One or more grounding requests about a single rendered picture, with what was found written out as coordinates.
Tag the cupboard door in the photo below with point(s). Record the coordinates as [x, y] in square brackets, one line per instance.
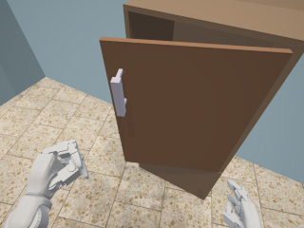
[187, 104]

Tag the right robot hand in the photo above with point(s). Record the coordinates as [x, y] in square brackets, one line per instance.
[246, 214]

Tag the handle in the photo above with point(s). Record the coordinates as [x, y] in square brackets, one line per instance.
[118, 93]

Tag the left robot hand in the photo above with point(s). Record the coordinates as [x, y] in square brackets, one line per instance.
[41, 177]

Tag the left robot forearm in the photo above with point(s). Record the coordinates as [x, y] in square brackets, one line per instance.
[30, 212]

